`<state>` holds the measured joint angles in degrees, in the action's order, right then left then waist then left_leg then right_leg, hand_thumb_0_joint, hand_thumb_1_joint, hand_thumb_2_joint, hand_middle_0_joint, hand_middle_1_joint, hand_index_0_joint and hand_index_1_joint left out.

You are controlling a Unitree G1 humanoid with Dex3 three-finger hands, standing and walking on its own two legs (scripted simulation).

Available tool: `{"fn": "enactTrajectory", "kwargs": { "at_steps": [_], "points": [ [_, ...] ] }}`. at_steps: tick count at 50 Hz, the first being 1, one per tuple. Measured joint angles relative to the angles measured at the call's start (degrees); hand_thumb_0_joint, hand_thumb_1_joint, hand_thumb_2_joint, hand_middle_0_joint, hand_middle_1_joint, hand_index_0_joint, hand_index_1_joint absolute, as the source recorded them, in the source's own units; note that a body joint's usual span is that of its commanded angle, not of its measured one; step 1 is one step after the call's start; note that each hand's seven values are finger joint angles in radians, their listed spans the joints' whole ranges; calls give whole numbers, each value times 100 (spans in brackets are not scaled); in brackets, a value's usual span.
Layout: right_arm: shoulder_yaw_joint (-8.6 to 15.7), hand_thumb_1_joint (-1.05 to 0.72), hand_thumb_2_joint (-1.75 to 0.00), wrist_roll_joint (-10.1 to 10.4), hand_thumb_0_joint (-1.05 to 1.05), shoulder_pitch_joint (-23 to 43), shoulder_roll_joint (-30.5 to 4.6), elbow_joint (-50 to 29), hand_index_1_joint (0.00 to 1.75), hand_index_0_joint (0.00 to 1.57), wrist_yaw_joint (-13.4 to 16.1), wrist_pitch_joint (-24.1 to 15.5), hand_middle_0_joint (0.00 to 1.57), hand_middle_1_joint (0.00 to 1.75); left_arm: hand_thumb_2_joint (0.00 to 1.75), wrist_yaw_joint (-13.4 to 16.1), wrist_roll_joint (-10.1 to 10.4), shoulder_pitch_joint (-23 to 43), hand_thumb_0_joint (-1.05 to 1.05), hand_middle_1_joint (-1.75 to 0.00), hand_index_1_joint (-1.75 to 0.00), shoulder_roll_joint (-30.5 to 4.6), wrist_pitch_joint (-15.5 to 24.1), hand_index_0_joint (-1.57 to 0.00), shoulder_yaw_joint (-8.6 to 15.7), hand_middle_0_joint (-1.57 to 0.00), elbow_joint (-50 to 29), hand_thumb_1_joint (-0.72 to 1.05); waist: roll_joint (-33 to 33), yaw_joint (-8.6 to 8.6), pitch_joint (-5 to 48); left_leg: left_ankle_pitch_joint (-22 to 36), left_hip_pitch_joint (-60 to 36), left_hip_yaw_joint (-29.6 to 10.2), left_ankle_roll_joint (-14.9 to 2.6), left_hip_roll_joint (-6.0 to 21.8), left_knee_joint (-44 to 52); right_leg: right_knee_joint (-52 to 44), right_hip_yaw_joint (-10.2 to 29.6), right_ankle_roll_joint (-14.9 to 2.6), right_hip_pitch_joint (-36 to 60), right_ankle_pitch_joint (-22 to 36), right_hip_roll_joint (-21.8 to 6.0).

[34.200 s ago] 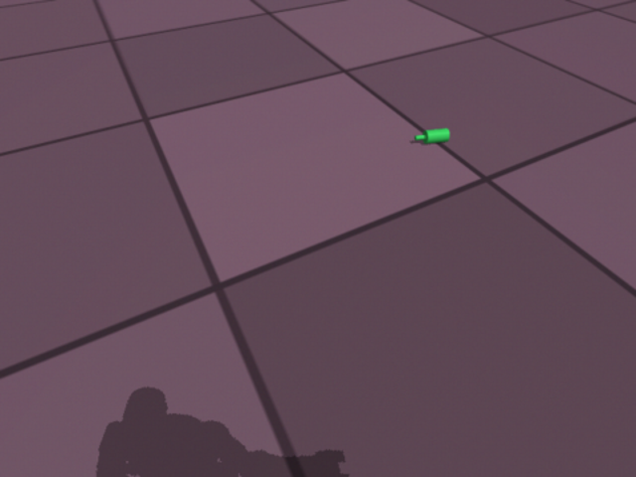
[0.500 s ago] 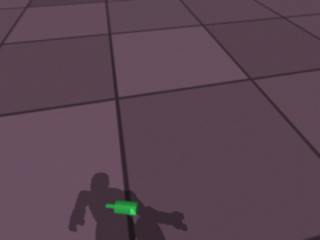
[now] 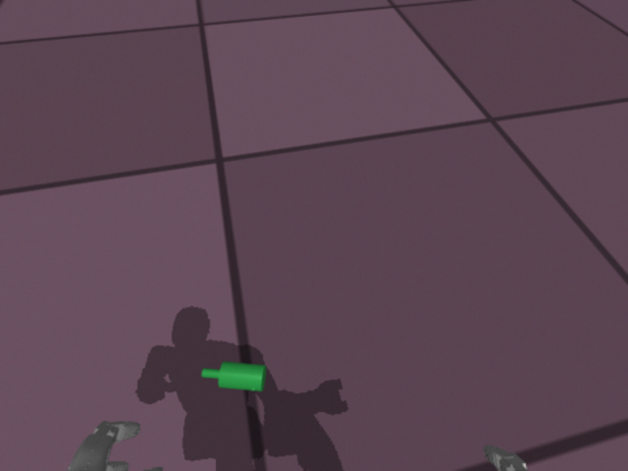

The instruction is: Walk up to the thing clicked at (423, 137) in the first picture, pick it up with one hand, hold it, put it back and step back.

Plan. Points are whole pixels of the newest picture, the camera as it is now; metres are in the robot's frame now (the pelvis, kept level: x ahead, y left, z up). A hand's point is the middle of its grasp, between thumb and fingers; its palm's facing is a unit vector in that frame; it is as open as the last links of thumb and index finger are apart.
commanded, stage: rise first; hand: left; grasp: from above
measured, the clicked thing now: (233, 375) +0.47 +0.24 -0.72
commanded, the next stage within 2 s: none
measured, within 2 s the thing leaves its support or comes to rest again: neither
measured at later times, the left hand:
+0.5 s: hand out of the picture +0.14 +0.26 -0.21, palm faces -0.22 -0.85 -0.48, open 14.1 cm
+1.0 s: hand (183, 435) +0.26 +0.27 -0.41, palm faces -0.48 -0.40 -0.78, open 13.9 cm
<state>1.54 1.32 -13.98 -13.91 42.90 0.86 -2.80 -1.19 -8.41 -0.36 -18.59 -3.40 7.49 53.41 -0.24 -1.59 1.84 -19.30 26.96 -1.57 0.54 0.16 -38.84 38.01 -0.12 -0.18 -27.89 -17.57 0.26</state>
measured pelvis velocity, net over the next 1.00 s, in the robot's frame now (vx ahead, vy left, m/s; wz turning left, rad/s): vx -0.06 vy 0.00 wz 0.00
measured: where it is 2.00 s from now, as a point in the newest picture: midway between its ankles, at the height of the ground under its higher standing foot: outside the picture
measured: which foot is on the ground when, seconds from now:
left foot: down 0.00-1.00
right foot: down 0.00-1.00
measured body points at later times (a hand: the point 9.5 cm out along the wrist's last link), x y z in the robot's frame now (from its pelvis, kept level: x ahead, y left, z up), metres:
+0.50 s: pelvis +0.00 +0.01 -0.08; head +0.11 +0.03 +0.36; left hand +0.15 +0.30 -0.18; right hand +0.19 -0.23 -0.16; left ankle +0.00 +0.13 -0.72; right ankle +0.01 -0.12 -0.72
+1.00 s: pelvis -0.06 +0.00 -0.27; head +0.13 +0.01 +0.13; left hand +0.28 +0.29 -0.36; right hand +0.11 -0.27 -0.40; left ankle +0.00 +0.13 -0.72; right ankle +0.01 -0.12 -0.72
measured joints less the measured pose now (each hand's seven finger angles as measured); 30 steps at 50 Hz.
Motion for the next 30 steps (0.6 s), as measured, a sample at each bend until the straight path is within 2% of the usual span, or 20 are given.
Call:
{"fn": "enactTrajectory", "kwargs": {
  "at_steps": [5, 9, 12, 16, 22, 27, 30],
  "points": [
    [17, -90, -90, -1, 1, 17, -9, -350, 30, 20, -19, -138, 20, 30, 95, 74, -77, -348, 0, -97, -97, 66, -371, -11, -91, -10, -495, -15, -42, -12, 140, -293, 539, 16, -40, -23, -613, 569, 16, 43, -524, -265, -16],
    [66, -90, -90, -41, 1, 81, -23, -587, 30, 20, -12, -302, 20, 30, 96, 87, -212, -621, 0, -101, -101, 115, -384, -10, -85, -9, -1047, -33, 6, 25, 224, -588, 1153, -1, -61, -46, -1277, 1204, 0, 68, -1118, -551, -32],
    [92, -90, -90, -60, 1, 152, -23, -725, 30, 20, 12, -379, 20, 30, 97, 116, -402, -890, 0, -103, -103, 140, -366, -10, -110, -9, -1584, -41, 45, 46, 283, -805, 1556, -11, -69, -55, -1739, 1645, -11, 81, -1509, -758, -36],
    [94, -91, -91, -80, 1, 254, -5, -875, 30, 20, 23, -418, 20, 30, 98, 177, -614, -1196, -1, -104, -105, 156, -476, -9, -185, -9, -2162, -48, 47, 46, 371, -1035, 1972, -31, -80, -58, -2211, 2077, -31, 93, -1903, -970, -34],
    [45, -93, -91, -94, 1, 331, 57, -1093, 30, 20, -6, -490, 20, 30, 98, 246, -779, -1525, -1, -104, -105, 150, -679, -10, -271, -10, -2794, -53, 6, 27, 533, -1271, 2519, -59, -90, -56, -2726, 2555, -59, 101, -2429, -1191, -27],
    [-7, -94, -92, -111, 1, 382, 54, -1224, 30, 20, -39, -592, 20, 30, 96, 293, -969, -1457, -1, -105, -105, 68, -682, -11, -311, -10, -2909, -54, -26, 3, 657, -1465, 3110, -94, -88, -71, -3263, 3085, -94, 98, -3008, -1392, -36],
    [-16, -94, -92, -127, 1, 450, 14, -1270, 30, 20, -80, -670, 20, 30, 95, 293, -1187, -1225, -1, -105, -105, -37, -557, -12, -308, -11, -2770, -54, -19, -25, 741, -1601, 3631, -99, -76, -88, -3716, 3558, -99, 90, -3536, -1540, -48]
  ]
}}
